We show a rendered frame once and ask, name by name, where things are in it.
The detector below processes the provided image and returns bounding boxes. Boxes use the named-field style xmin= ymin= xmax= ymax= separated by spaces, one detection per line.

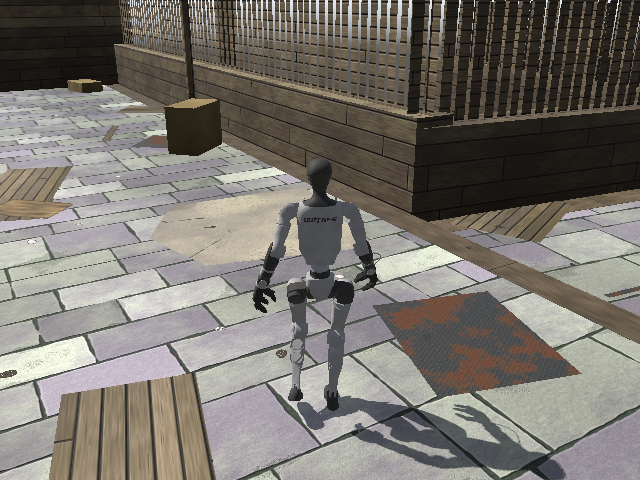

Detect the robot left thigh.
xmin=287 ymin=278 xmax=308 ymax=339

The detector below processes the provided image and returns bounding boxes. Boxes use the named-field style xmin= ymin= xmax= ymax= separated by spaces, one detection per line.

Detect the right robot hand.
xmin=354 ymin=271 xmax=378 ymax=291

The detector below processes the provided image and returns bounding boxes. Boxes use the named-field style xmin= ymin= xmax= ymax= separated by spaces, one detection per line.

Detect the robot right forearm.
xmin=359 ymin=240 xmax=376 ymax=275

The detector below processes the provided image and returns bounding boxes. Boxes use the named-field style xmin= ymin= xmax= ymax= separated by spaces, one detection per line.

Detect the right robot upper arm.
xmin=340 ymin=201 xmax=370 ymax=256

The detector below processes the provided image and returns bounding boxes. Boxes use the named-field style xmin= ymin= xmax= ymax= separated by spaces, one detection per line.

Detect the left robot upper arm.
xmin=270 ymin=202 xmax=299 ymax=259

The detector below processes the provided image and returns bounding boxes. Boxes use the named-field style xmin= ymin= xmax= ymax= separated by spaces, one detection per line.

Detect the robot left forearm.
xmin=256 ymin=242 xmax=279 ymax=289

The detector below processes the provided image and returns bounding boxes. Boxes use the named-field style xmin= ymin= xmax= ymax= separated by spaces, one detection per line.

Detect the left robot hand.
xmin=252 ymin=286 xmax=276 ymax=313

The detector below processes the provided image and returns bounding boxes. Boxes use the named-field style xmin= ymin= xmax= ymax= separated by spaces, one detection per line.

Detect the robot right foot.
xmin=324 ymin=384 xmax=339 ymax=411

